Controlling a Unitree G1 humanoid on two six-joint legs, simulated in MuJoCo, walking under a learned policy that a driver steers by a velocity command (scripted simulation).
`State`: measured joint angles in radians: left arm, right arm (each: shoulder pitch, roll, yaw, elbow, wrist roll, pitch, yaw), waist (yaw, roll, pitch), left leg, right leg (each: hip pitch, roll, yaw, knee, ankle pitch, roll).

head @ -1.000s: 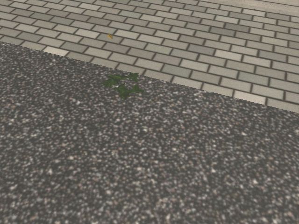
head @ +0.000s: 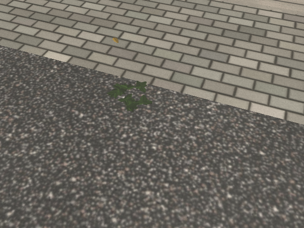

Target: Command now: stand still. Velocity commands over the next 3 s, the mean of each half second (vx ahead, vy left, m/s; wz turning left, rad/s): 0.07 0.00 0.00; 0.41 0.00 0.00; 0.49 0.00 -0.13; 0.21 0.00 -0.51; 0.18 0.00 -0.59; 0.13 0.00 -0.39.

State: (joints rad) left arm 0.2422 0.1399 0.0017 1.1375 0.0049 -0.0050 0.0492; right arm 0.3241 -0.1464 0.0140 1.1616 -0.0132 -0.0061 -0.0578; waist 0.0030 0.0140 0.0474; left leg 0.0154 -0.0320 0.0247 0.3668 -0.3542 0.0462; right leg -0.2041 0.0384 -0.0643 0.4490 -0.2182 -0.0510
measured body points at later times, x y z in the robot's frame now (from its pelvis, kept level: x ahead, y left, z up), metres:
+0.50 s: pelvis +0.02 -0.01 -0.01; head +0.01 -0.02 +0.44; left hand +0.01 +0.21 -0.16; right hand -0.09 -0.22 -0.16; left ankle -0.10 +0.09 -0.74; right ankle +0.02 -0.09 -0.72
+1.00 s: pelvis +0.23 -0.07 +0.00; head +0.24 -0.08 +0.45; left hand +0.14 +0.14 -0.14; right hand +0.36 -0.30 -0.13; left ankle +0.37 +0.06 -0.68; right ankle +0.14 -0.13 -0.74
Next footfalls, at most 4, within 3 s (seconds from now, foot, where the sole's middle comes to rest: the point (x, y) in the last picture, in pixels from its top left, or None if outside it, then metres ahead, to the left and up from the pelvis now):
0.64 right None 0.18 -0.14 -0.78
1.18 left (154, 226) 0.51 0.03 -0.78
1.70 right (192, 174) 0.77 -0.16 -0.78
2.34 left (156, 168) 0.80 0.02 -0.78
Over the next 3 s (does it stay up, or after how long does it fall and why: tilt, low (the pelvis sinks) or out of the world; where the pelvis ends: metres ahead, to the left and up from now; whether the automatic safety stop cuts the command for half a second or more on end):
stays up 0.80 -0.16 0.00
